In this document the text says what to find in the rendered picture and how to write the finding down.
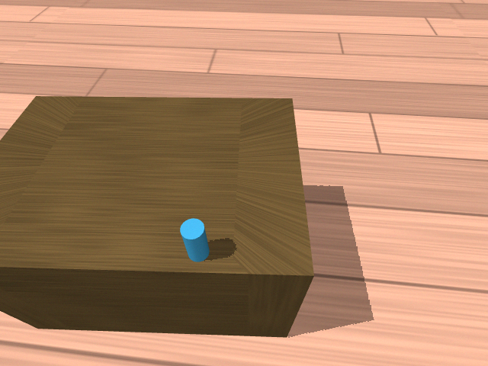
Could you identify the can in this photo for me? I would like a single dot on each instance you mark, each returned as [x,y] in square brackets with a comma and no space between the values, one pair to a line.
[195,239]

